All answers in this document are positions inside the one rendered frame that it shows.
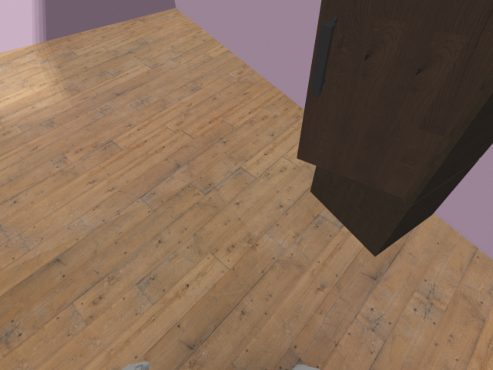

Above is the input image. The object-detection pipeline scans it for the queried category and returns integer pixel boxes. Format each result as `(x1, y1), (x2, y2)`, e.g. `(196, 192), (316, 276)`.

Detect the cupboard door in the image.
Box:
(297, 0), (493, 199)

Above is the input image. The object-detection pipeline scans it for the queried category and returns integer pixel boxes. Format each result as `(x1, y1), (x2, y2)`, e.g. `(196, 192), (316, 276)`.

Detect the handle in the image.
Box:
(310, 16), (338, 96)

